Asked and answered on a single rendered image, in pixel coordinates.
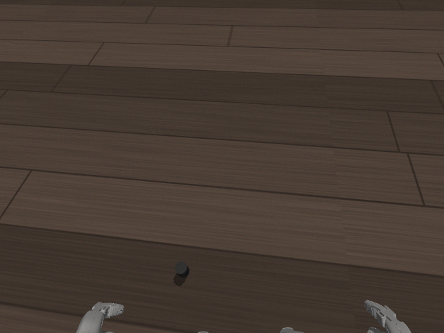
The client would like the tin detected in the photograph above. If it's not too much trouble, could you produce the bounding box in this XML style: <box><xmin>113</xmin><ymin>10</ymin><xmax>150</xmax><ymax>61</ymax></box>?
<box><xmin>175</xmin><ymin>262</ymin><xmax>189</xmax><ymax>278</ymax></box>

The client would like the left robot hand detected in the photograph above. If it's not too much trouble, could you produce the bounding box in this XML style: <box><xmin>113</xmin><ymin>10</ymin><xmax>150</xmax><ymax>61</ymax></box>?
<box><xmin>76</xmin><ymin>302</ymin><xmax>124</xmax><ymax>333</ymax></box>

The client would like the right robot hand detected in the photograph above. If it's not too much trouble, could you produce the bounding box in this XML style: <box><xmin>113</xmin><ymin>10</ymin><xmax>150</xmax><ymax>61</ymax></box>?
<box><xmin>364</xmin><ymin>300</ymin><xmax>411</xmax><ymax>333</ymax></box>

